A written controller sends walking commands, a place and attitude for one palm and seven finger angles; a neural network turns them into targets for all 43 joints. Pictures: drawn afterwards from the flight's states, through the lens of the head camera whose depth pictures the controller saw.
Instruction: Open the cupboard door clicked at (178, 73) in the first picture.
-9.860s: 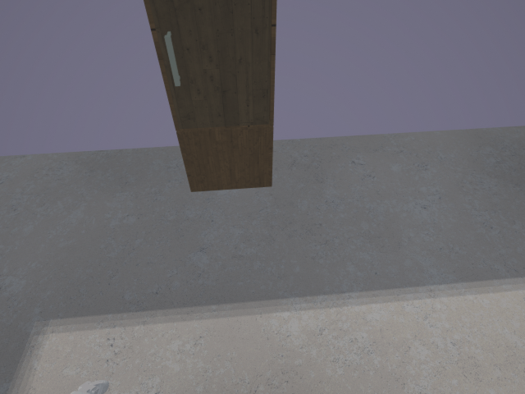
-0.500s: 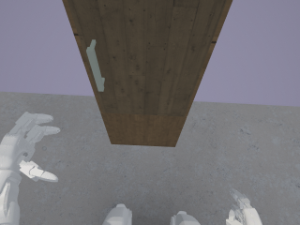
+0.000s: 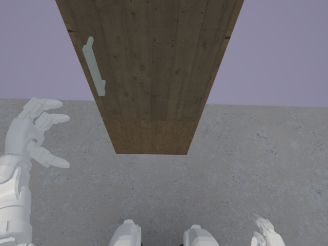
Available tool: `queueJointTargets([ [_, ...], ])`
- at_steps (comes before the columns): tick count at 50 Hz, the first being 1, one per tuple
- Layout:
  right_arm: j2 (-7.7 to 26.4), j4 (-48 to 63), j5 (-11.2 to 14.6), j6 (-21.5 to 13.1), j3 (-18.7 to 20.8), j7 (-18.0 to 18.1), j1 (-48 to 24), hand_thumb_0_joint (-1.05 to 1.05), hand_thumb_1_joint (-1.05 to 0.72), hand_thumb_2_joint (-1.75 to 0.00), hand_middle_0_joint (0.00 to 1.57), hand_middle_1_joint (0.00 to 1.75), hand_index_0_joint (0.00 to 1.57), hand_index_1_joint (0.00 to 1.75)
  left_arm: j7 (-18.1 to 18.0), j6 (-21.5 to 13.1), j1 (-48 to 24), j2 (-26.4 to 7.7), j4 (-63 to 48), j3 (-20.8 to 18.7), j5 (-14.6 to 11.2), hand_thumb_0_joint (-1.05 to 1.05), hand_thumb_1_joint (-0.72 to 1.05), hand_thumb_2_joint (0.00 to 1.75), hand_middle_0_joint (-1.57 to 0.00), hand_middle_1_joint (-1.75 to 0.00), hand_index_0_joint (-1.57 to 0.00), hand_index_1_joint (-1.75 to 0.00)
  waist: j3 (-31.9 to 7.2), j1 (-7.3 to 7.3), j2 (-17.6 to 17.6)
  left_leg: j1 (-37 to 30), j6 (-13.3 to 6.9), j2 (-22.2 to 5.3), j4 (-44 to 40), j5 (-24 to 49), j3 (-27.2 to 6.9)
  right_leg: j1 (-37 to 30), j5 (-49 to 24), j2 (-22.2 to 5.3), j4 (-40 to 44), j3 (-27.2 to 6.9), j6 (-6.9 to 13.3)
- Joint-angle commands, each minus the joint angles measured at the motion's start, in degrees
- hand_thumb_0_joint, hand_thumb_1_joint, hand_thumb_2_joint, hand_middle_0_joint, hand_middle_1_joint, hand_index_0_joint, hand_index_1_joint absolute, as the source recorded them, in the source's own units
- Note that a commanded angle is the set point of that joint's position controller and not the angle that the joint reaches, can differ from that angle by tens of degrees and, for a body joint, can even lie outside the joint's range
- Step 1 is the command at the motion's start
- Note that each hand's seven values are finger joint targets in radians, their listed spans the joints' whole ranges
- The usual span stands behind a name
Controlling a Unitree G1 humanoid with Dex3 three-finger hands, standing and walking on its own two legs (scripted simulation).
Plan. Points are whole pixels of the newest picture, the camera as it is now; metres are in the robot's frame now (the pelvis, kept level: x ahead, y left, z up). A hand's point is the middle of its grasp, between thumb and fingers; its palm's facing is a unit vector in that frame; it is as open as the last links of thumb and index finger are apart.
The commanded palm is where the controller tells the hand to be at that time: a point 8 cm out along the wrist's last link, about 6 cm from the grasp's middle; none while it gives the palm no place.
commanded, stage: move the hooked fingers beside the handle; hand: left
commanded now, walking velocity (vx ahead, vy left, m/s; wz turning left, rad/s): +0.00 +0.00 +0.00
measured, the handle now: (96, 68) +0.58 +0.21 +0.04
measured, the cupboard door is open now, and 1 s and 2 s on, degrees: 0 0 0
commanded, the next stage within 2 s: slide the fingers in behind the handle in 1.98 s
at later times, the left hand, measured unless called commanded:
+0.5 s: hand (63, 110) +0.42 +0.26 +0.05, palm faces +0.01 -1.00 -0.02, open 14.0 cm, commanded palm +0.41 +0.31 +0.05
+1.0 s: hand (76, 87) +0.50 +0.25 +0.04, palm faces +0.01 -1.00 -0.03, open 14.0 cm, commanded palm +0.49 +0.30 +0.04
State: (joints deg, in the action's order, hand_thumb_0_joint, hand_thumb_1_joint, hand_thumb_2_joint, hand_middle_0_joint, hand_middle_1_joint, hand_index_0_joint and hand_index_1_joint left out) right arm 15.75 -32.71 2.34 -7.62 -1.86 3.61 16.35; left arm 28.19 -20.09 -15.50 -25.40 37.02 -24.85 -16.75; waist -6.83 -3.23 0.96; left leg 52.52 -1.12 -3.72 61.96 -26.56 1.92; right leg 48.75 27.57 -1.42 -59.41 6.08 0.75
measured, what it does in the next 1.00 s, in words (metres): stands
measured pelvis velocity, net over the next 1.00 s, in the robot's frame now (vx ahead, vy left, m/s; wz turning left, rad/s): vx -0.01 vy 0.01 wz -0.04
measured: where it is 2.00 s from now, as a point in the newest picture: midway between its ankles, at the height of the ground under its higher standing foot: outside the picture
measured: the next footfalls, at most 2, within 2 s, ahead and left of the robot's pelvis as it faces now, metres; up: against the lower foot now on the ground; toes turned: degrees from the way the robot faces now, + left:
none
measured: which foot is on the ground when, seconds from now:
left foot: down 0.00-1.00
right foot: down 0.00-1.00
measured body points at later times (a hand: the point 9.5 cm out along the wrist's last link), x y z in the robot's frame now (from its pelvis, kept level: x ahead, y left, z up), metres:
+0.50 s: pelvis +0.00 +0.01 -0.01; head +0.11 +0.03 +0.43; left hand +0.42 +0.31 +0.05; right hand +0.07 -0.27 -0.11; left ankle +0.03 +0.11 -0.66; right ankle +0.01 -0.12 -0.66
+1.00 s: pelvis -0.01 +0.01 -0.02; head +0.15 +0.04 +0.40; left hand +0.50 +0.30 +0.05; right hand +0.00 -0.27 -0.12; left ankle +0.03 +0.11 -0.66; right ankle +0.01 -0.12 -0.66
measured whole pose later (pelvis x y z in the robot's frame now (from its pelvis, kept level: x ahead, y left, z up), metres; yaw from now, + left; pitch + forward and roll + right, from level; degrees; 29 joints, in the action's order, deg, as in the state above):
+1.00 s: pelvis -0.01 +0.01 -0.02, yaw -2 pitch +25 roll -4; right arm 16.2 -35.9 0.2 2.4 -3.0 2.3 20.4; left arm 22.7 -23.4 -50.2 -37.8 67.5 -28.8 -5.9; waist -6.3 -10.3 1.2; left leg 65.4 -2.0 -4.9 68.1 -27.7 1.7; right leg 61.1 27.5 -0.4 -63.8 5.8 0.2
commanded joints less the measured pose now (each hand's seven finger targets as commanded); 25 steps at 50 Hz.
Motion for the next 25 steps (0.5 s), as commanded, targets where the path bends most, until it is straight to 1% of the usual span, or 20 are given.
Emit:
queueJointTargets([
  [1,9.71,6.05,-0.18,-1.25,4.23,0.38,3.13,0.00,-0.90,-0.90,0.20,0.30,0.20,0.30,-1.31,-3.84,-15.28,-17.56,-6.47,-6.21,-0.80,0.00,-0.50,0.30,-0.30,-1.20,-0.30,-1.20,-17.63,0.70,2.69,-12.13,-0.51,2.50,-8.10,14.18,-3.03,-8.71,-13.40,2.63,7.41,-4.33,0.29],
  [2,9.56,6.06,-0.25,-1.22,4.27,0.35,3.20,0.00,-0.90,-0.90,0.20,0.30,0.20,0.30,-1.17,-4.73,-16.98,-16.76,-8.12,-5.02,-0.71,0.00,-0.50,0.30,-0.30,-1.20,-0.30,-1.20,-18.96,0.64,4.64,-13.22,-0.53,2.52,-7.67,15.24,-3.09,-8.40,-14.00,2.72,6.84,-4.39,0.60],
  [3,9.46,5.78,-0.34,-1.01,4.34,0.22,3.66,0.00,-0.90,-0.90,0.20,0.30,0.20,0.30,-1.12,-5.29,-17.79,-16.05,-8.21,-4.36,-0.37,0.00,-0.50,0.30,-0.30,-1.20,-0.30,-1.20,-20.48,0.41,4.99,-15.17,-0.48,2.34,-7.86,16.55,-3.29,-7.99,-14.76,2.83,6.76,-4.13,0.57],
  [4,9.59,5.53,-0.34,-0.80,4.66,0.17,4.01,0.00,-0.90,-0.90,0.20,0.30,0.20,0.30,-1.11,-5.71,-17.41,-16.50,-8.14,-4.93,-0.48,0.00,-0.50,0.30,-0.30,-1.20,-0.30,-1.20,-21.24,0.48,5.38,-16.20,-0.44,2.29,-7.64,17.79,-3.25,-7.98,-15.76,2.85,6.83,-4.24,0.55],
  [5,9.67,5.23,-0.38,-0.49,4.57,0.09,4.29,0.00,-0.90,-0.90,0.20,0.30,0.20,0.30,-1.02,-5.94,-18.07,-16.61,-7.28,-4.68,-0.25,0.00,-0.50,0.30,-0.30,-1.20,-0.30,-1.20,-21.03,0.25,5.60,-16.18,-0.34,2.26,-7.76,17.95,-3.43,-7.59,-15.62,2.82,6.82,-4.05,0.57],
  [7,9.77,4.27,-0.42,-0.02,4.59,0.30,4.87,0.00,-0.90,-0.90,0.20,0.30,0.20,0.30,-0.85,-6.18,-21.45,-16.23,-4.76,-4.03,-0.20,0.00,-0.50,0.30,-0.30,-1.20,-0.30,-1.20,-20.10,-0.89,3.34,-15.04,-0.66,2.11,-7.00,17.49,-3.67,-6.48,-15.42,3.08,6.51,-4.09,0.50],
  [9,10.01,3.72,-0.41,0.40,4.77,0.30,5.14,0.00,-0.90,-0.90,0.20,0.30,0.20,0.30,-0.60,-6.30,-23.15,-17.27,-2.96,-4.66,0.15,0.00,-0.50,0.30,-0.30,-1.20,-0.30,-1.20,-20.49,-0.60,4.92,-15.47,-0.43,2.10,-7.23,16.48,-3.71,-5.74,-14.26,2.90,6.63,-4.15,0.48],
  [10,10.10,3.81,-0.43,0.74,4.64,0.31,5.26,0.00,-0.90,-0.90,0.20,0.30,0.20,0.30,-0.66,-6.16,-23.46,-17.93,-1.66,-4.96,0.46,0.00,-0.50,0.30,-0.30,-1.20,-0.30,-1.20,-20.21,-0.52,3.90,-14.51,-0.55,2.18,-7.35,15.39,-3.58,-6.10,-13.53,2.89,6.88,-4.23,0.44],
  [11,10.17,3.48,-0.43,0.95,4.69,0.39,5.37,0.00,-0.90,-0.90,0.20,0.30,0.20,0.30,-0.79,-6.41,-25.50,-18.53,-1.35,-4.97,0.87,0.00,-0.50,0.30,-0.30,-1.20,-0.30,-1.20,-20.41,-0.85,4.39,-14.65,-0.58,2.07,-7.27,15.71,-3.79,-5.68,-13.66,2.80,6.67,-4.15,0.46],
  [13,10.05,3.27,-0.63,1.36,4.64,0.30,5.91,0.00,-0.90,-0.90,0.20,0.30,0.20,0.30,-0.91,-6.98,-27.23,-18.98,-1.58,-4.98,1.31,0.00,-0.50,0.30,-0.30,-1.20,-0.30,-1.20,-22.62,-0.39,7.12,-17.46,-0.29,1.93,-7.04,18.27,-4.12,-4.82,-14.74,2.95,6.05,-3.93,0.76],
  [15,10.14,2.81,-0.67,1.89,4.74,0.20,6.30,0.00,-0.90,-0.90,0.20,0.30,0.20,0.30,-1.25,-7.02,-29.08,-18.82,0.14,-4.53,1.81,0.00,-0.50,0.30,-0.30,-1.20,-0.30,-1.20,-22.19,-1.09,6.55,-17.66,-0.25,1.75,-6.85,18.21,-4.35,-3.32,-14.21,2.96,6.08,-3.70,0.61],
  [16,10.13,2.53,-0.77,2.13,4.60,0.15,6.42,0.00,-0.90,-0.90,0.20,0.30,0.20,0.30,-1.48,-7.03,-30.63,-18.73,1.33,-4.28,2.01,0.00,-0.50,0.30,-0.30,-1.20,-0.30,-1.20,-21.85,-1.23,6.27,-17.05,-0.30,1.78,-6.74,17.84,-4.48,-3.13,-13.87,2.94,5.97,-3.66,0.60],
  [17,10.20,2.58,-0.80,2.38,4.63,0.17,6.76,0.00,-0.90,-0.90,0.20,0.30,0.20,0.30,-1.57,-7.14,-30.90,-19.78,2.59,-5.34,1.85,0.00,-0.50,0.30,-0.30,-1.20,-0.30,-1.20,-21.56,-1.03,5.47,-16.37,-0.38,1.77,-6.30,18.17,-4.40,-3.62,-14.43,3.20,5.71,-3.79,0.80],
  [18,10.22,2.52,-0.81,2.68,4.55,0.10,6.82,0.00,-0.90,-0.90,0.20,0.30,0.20,0.30,-1.47,-7.19,-32.10,-19.13,3.45,-4.47,2.28,0.00,-0.50,0.30,-0.30,-1.20,-0.30,-1.20,-22.33,-1.57,4.91,-16.11,-0.50,1.83,-6.07,17.91,-4.23,-3.58,-14.69,3.13,5.73,-3.96,0.50],
  [19,10.41,2.26,-0.76,3.03,4.61,0.12,7.08,0.00,-0.90,-0.90,0.20,0.30,0.20,0.30,-1.57,-7.14,-32.38,-20.47,5.11,-5.40,2.62,0.00,-0.50,0.30,-0.30,-1.20,-0.30,-1.20,-21.96,-1.41,4.63,-15.49,-0.48,1.73,-6.01,17.35,-4.22,-3.38,-14.35,3.16,5.70,-3.99,0.51],
  [21,10.39,2.28,-0.84,3.58,4.55,-0.03,7.35,0.00,-0.90,-0.90,0.20,0.30,0.20,0.30,-1.78,-7.24,-34.03,-21.07,6.87,-5.42,3.35,0.00,-0.50,0.30,-0.30,-1.20,-0.30,-1.20,-21.83,-1.51,5.46,-14.92,-0.51,1.83,-5.79,17.38,-4.11,-3.12,-14.36,3.10,5.52,-4.02,0.50],
  [22,10.39,2.45,-0.96,3.87,4.42,-0.13,7.69,0.00,-0.90,-0.90,0.20,0.30,0.20,0.30,-1.71,-7.59,-35.61,-20.80,6.67,-5.03,3.17,0.00,-0.50,0.30,-0.30,-1.20,-0.30,-1.20,-22.79,-1.54,6.16,-15.73,-0.54,1.82,-5.40,18.50,-4.31,-2.63,-14.85,3.27,4.97,-3.89,0.73],
  [23,10.55,2.14,-0.94,4.28,4.47,-0.17,7.92,0.00,-0.90,-0.90,0.20,0.30,0.20,0.30,-1.78,-7.50,-36.17,-21.28,8.46,-5.11,3.80,0.00,-0.50,0.30,-0.30,-1.20,-0.30,-1.20,-22.84,-1.85,5.98,-16.29,-0.40,1.57,-5.35,18.25,-4.45,-1.37,-14.28,3.38,4.98,-3.74,0.60],
  [24,10.64,1.78,-0.98,4.55,4.48,-0.14,7.99,0.00,-0.90,-0.90,0.20,0.30,0.20,0.30,-1.82,-7.70,-38.82,-21.61,8.93,-4.72,4.09,0.00,-0.50,0.30,-0.30,-1.20,-0.30,-1.20,-22.38,-2.53,6.22,-15.86,-0.43,1.51,-5.04,17.41,-4.57,-0.39,-13.55,3.26,4.98,-3.82,0.47],
  [25,10.65,1.80,-1.06,4.79,4.38,-0.20,8.17,0.00,-0.90,-0.90,0.20,0.30,0.20,0.30,-1.95,-7.85,-40.14,-22.01,9.69,-4.93,4.22,0.00,-0.50,0.30,-0.30,-1.20,-0.30,-1.20,-22.46,-2.55,5.71,-14.99,-0.55,1.63,-4.88,16.46,-4.52,-0.66,-12.95,3.29,5.04,-3.94,0.39],
])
